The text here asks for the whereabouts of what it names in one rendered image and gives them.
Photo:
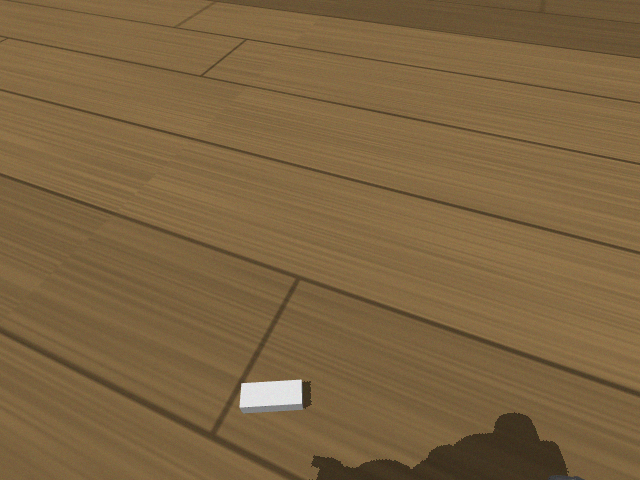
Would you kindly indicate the carton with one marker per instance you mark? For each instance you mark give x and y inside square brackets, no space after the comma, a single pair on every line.
[271,396]

